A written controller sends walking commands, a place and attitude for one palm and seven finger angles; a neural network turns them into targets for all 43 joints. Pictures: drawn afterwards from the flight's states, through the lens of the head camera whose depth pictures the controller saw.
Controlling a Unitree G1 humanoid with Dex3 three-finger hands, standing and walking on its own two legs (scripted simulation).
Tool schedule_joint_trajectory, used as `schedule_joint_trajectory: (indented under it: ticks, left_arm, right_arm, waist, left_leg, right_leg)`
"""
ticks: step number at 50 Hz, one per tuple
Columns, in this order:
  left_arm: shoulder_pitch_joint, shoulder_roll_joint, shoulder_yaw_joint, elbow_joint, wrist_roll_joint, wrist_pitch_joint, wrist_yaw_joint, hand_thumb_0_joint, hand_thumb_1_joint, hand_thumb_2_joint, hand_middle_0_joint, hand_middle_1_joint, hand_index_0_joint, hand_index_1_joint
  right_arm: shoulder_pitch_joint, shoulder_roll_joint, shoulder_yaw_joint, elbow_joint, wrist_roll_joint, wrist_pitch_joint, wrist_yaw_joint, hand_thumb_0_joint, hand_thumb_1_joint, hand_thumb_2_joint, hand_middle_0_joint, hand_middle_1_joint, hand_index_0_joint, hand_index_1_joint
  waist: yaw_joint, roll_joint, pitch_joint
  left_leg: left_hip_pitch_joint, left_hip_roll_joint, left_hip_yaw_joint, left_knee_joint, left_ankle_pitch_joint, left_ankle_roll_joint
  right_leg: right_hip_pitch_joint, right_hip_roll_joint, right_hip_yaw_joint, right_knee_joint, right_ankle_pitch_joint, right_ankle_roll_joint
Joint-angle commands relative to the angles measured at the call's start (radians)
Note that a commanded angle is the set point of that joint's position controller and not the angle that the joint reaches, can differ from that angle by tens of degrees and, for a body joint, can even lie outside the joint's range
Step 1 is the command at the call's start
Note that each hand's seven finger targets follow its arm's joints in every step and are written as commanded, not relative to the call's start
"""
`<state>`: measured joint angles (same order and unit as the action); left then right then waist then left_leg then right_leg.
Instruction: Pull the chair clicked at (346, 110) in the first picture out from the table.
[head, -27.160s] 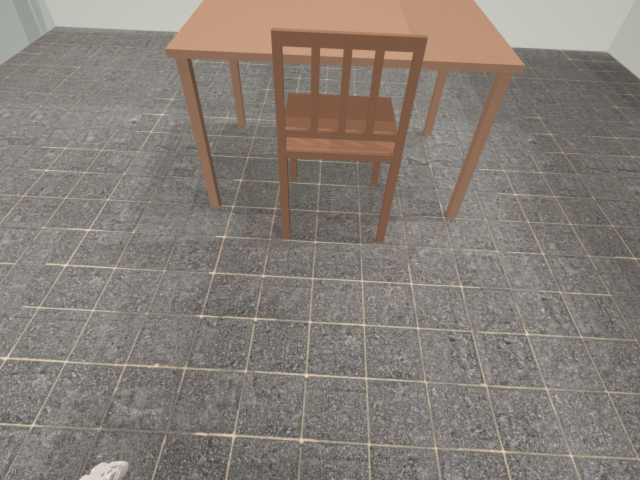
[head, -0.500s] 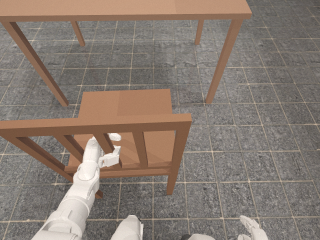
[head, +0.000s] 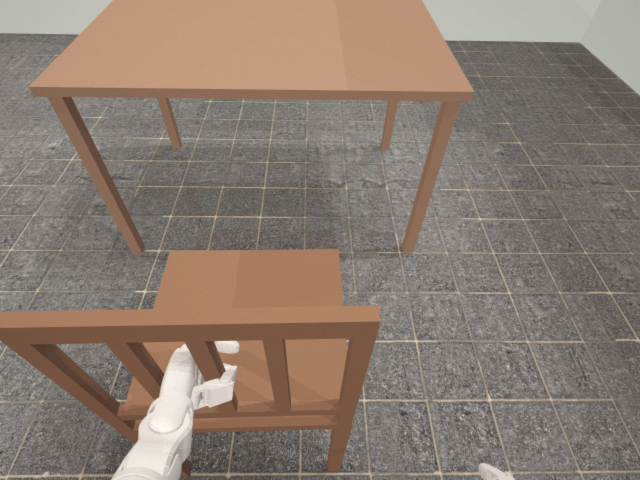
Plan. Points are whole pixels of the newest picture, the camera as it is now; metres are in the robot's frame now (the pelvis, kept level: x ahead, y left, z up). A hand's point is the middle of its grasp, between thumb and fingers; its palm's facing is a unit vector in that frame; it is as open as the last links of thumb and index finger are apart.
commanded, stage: stop walking, hand still on the chair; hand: left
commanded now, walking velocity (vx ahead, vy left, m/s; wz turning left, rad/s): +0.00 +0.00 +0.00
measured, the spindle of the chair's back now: (216, 376) +0.28 +0.17 -0.10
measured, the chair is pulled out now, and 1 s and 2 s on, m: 0.62 0.62 0.62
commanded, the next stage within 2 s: open the thumb and straighten the fingers in 0.54 s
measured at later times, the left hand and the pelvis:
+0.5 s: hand (225, 383) +0.26 +0.15 -0.07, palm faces +0.04 -0.99 -0.16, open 5.8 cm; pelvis +0.03 +0.00 +0.00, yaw +0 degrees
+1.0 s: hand (213, 373) +0.27 +0.17 -0.07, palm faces +0.05 -0.99 -0.15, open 11.3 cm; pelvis +0.03 +0.00 -0.02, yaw +2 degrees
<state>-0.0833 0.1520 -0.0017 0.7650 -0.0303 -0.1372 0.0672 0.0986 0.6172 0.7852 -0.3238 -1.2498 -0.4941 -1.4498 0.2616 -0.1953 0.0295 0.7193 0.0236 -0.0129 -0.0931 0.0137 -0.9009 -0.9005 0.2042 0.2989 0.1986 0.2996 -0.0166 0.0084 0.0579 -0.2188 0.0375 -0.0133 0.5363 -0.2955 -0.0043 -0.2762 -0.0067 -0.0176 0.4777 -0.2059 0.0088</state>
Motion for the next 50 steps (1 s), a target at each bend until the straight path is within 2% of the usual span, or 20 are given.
schedule_joint_trajectory:
  ticks: [1,2,4,5,9,16,19,24,28,31,32,33,34,37,39,42,43,44,47,50]
  left_arm:
    - [-0.239,0.151,0.04,-0.238,0.028,-0.047,0.026,0.0,0.9,0.9,-0.5,-1.45,-0.5,-1.45]
    - [-0.207,0.152,0.033,-0.237,0.026,-0.045,0.024,0.0,0.9,0.9,-0.5,-1.45,-0.5,-1.45]
    - [-0.163,0.136,0.027,-0.223,0.034,-0.042,0.028,0.0,0.9,0.9,-0.5,-1.45,-0.5,-1.45]
    - [-0.159,0.139,0.032,-0.235,0.034,-0.043,0.031,0.0,0.9,0.9,-0.5,-1.45,-0.5,-1.45]
    - [-0.121,0.126,0.021,-0.271,0.034,-0.049,0.036,0.0,0.9,0.9,-0.5,-1.45,-0.5,-1.45]
    - [-0.026,0.114,0.005,-0.343,0.03,-0.055,0.033,0.0,0.9,0.9,-0.5,-1.45,-0.5,-1.45]
    - [-0.003,0.108,-0.005,-0.354,0.027,-0.05,0.034,0.0,0.9,0.9,-0.5,-1.45,-0.5,-1.45]
    - [0.013,0.107,-0.006,-0.369,0.025,-0.041,0.035,0.0,0.9,0.9,-0.5,-1.45,-0.5,-1.45]
    - [0.022,0.115,0.003,-0.365,0.023,-0.031,0.04,0.0,0.9,0.9,-0.5,-1.45,-0.5,-1.45]
    - [0.014,0.108,-0.001,-0.372,0.024,-0.03,0.041,0.0,0.9,0.9,-0.5,-1.45,-0.5,-1.45]
    - [-0.035,0.201,0.07,-0.408,0.021,-0.033,0.049,0.0,0.9,0.9,-0.5,-1.45,-0.5,-1.45]
    - [0.06,0.068,0.002,-0.319,-0.051,0.013,0.013,0.0,0.779,0.842,-0.5,-1.45,-0.5,-1.45]
    - [0.001,0.12,0.044,-0.4,-0.058,0.004,-0.005,0.0,0.658,0.783,-0.5,-1.45,-0.5,-1.45]
    - [0.043,0.174,0.077,-0.496,-0.06,-0.002,-0.035,0.0,0.296,0.608,-0.5,-1.45,-0.5,-1.45]
    - [0.056,0.174,0.083,-0.549,-0.054,0.002,-0.042,0.0,0.054,0.492,-0.5,-1.45,-0.5,-1.45]
    - [0.113,0.155,0.074,-0.579,-0.064,0.031,-0.052,0.0,-0.308,0.317,-0.5,-1.45,-0.5,-1.45]
    - [0.14,0.15,0.077,-0.595,-0.066,0.04,-0.053,0.0,-0.429,0.258,-0.475,-1.378,-0.475,-1.378]
    - [0.056,0.186,0.101,-0.594,-0.068,0.051,-0.051,0.0,-0.55,0.2,-0.45,-1.305,-0.45,-1.305]
    - [0.128,0.111,0.052,-0.613,-0.087,0.089,-0.071,0.0,-0.55,0.2,-0.375,-1.087,-0.375,-1.087]
    - [0.159,0.13,0.064,-0.652,-0.085,0.118,-0.073,0.0,-0.55,0.2,-0.3,-0.87,-0.3,-0.87]
  right_arm:
    - [-0.076,-0.139,-0.051,-0.128,-0.006,-0.059,-0.015,0.0,-0.9,-0.9,0.2,0.3,0.2,0.3]
    - [-0.071,-0.143,-0.051,-0.119,-0.003,-0.064,-0.016,0.0,-0.9,-0.9,0.2,0.3,0.2,0.3]
    - [-0.081,-0.141,-0.047,-0.127,-0.003,-0.065,-0.015,0.0,-0.9,-0.9,0.2,0.3,0.2,0.3]
    - [-0.085,-0.139,-0.047,-0.129,-0.002,-0.064,-0.016,0.0,-0.9,-0.9,0.2,0.3,0.2,0.3]
    - [-0.086,-0.144,-0.05,-0.132,-0.002,-0.07,-0.019,0.0,-0.9,-0.9,0.2,0.3,0.2,0.3]
    - [-0.099,-0.148,-0.059,-0.144,-0.004,-0.074,-0.021,0.0,-0.9,-0.9,0.2,0.3,0.2,0.3]
    - [-0.105,-0.149,-0.058,-0.144,-0.004,-0.068,-0.02,0.0,-0.9,-0.9,0.2,0.3,0.2,0.3]
    - [-0.112,-0.143,-0.055,-0.154,-0.005,-0.052,-0.02,0.0,-0.9,-0.9,0.2,0.3,0.2,0.3]
    - [-0.115,-0.142,-0.052,-0.159,-0.003,-0.04,-0.02,0.0,-0.9,-0.9,0.2,0.3,0.2,0.3]
    - [-0.124,-0.136,-0.049,-0.17,-0.003,-0.034,-0.02,0.0,-0.9,-0.9,0.2,0.3,0.2,0.3]
    - [-0.115,-0.146,-0.053,-0.159,0.001,-0.032,-0.024,0.0,-0.9,-0.9,0.2,0.3,0.2,0.3]
    - [-0.118,-0.17,-0.059,-0.171,0.044,-0.044,0.008,0.0,-0.9,-0.9,0.2,0.3,0.2,0.3]
    - [-0.135,-0.181,-0.061,-0.189,0.043,-0.055,0.021,0.0,-0.9,-0.9,0.2,0.3,0.2,0.3]
    - [-0.148,-0.17,-0.064,-0.219,0.037,-0.09,0.029,0.0,-0.9,-0.9,0.2,0.3,0.2,0.3]
    - [-0.143,-0.169,-0.065,-0.233,0.03,-0.107,0.033,0.0,-0.9,-0.9,0.2,0.3,0.2,0.3]
    - [-0.126,-0.173,-0.067,-0.251,0.028,-0.13,0.035,0.0,-0.9,-0.9,0.2,0.3,0.2,0.3]
    - [-0.123,-0.178,-0.068,-0.257,0.027,-0.137,0.035,0.0,-0.9,-0.9,0.2,0.3,0.2,0.3]
    - [-0.115,-0.189,-0.069,-0.249,0.028,-0.137,0.029,0.0,-0.9,-0.9,0.2,0.3,0.2,0.3]
    - [-0.105,-0.192,-0.072,-0.27,0.026,-0.16,0.023,0.0,-0.9,-0.9,0.2,0.3,0.2,0.3]
    - [-0.09,-0.203,-0.075,-0.28,0.024,-0.173,0.017,0.0,-0.9,-0.9,0.2,0.3,0.2,0.3]
  waist:
    - [-0.003,-0.05,-0.149]
    - [-0.007,-0.022,-0.139]
    - [0.003,0.017,-0.11]
    - [0.007,0.005,-0.092]
    - [0.006,0.029,-0.126]
    - [0.0,-0.013,-0.229]
    - [-0.002,0.024,-0.214]
    - [0.0,0.004,-0.2]
    - [0.003,0.045,-0.175]
    - [0.005,0.029,-0.177]
    - [0.004,0.046,-0.166]
    - [-0.056,-0.08,-0.143]
    - [-0.031,-0.093,-0.163]
    - [-0.014,0.047,-0.202]
    - [-0.01,0.076,-0.24]
    - [-0.013,0.045,-0.273]
    - [-0.008,0.037,-0.288]
    - [-0.032,0.002,-0.286]
    - [-0.028,-0.023,-0.324]
    - [-0.027,-0.06,-0.342]
  left_leg:
    - [0.007,0.016,-0.03,-0.106,-0.028,0.038]
    - [0.025,0.028,-0.045,-0.13,-0.011,0.039]
    - [-0.017,0.041,-0.063,-0.182,-0.124,0.043]
    - [-0.023,0.041,-0.059,-0.181,-0.129,0.045]
    - [0.009,0.052,-0.056,-0.178,0.032,0.041]
    - [0.102,0.071,-0.045,-0.132,0.348,0.02]
    - [0.107,0.071,-0.044,-0.134,0.372,0.016]
    - [0.097,0.066,-0.041,-0.139,0.313,0.015]
    - [0.079,0.063,-0.043,-0.157,0.255,0.018]
    - [0.071,0.062,-0.043,-0.158,0.236,0.019]
    - [0.068,0.059,-0.037,-0.158,0.224,0.02]
    - [-0.071,0.017,0.005,-0.121,0.133,0.012]
    - [-0.121,0.01,0.004,-0.095,0.096,0.016]
    - [-0.16,-0.014,0.019,-0.052,0.035,0.019]
    - [-0.182,-0.02,0.022,-0.014,0.043,0.017]
    - [-0.221,-0.019,0.014,0.029,0.063,0.016]
    - [-0.232,-0.021,0.014,0.043,0.071,0.014]
    - [-0.249,-0.021,0.012,0.063,0.064,0.017]
    - [-0.27,-0.025,0.009,0.096,0.081,0.018]
    - [-0.299,-0.027,0.005,0.13,0.083,0.018]
  right_leg:
    - [0.074,-0.11,0.144,-0.189,-0.166,-0.029]
    - [0.055,-0.097,0.119,-0.179,-0.143,-0.023]
    - [0.032,-0.079,0.105,-0.173,-0.232,-0.008]
    - [0.025,-0.078,0.111,-0.175,-0.226,-0.01]
    - [0.072,-0.077,0.093,-0.136,-0.053,-0.019]
    - [0.173,-0.096,0.065,-0.049,0.329,-0.028]
    - [0.159,-0.099,0.065,-0.045,0.341,-0.03]
    - [0.161,-0.103,0.065,-0.065,0.304,-0.029]
    - [0.144,-0.098,0.069,-0.085,0.228,-0.029]
    - [0.151,-0.099,0.065,-0.091,0.207,-0.029]
    - [0.148,-0.1,0.075,-0.107,0.215,-0.028]
    - [0.073,-0.066,-0.029,-0.031,0.114,-0.021]
    - [0.048,-0.06,-0.026,-0.005,0.079,-0.022]
    - [0.02,-0.057,-0.015,0.02,-0.005,-0.027]
    - [-0.012,-0.053,-0.018,0.06,-0.007,-0.029]
    - [-0.034,-0.046,-0.026,0.104,0.017,-0.029]
    - [-0.045,-0.046,-0.03,0.122,0.025,-0.027]
    - [-0.071,-0.045,-0.028,0.132,0.027,-0.02]
    - [-0.086,-0.041,-0.039,0.164,0.046,-0.017]
    - [-0.106,-0.042,-0.043,0.197,0.051,-0.012]
